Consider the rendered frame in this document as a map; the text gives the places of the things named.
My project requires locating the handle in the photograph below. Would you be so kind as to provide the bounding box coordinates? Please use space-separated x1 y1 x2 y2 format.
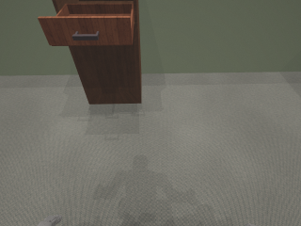
72 31 100 40

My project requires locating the cabinet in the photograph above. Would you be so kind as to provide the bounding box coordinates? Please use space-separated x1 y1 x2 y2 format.
52 0 142 105

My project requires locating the left robot hand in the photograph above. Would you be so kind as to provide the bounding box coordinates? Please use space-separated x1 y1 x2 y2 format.
37 215 62 226

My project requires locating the drawer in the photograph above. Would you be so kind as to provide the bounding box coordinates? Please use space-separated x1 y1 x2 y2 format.
38 3 135 46

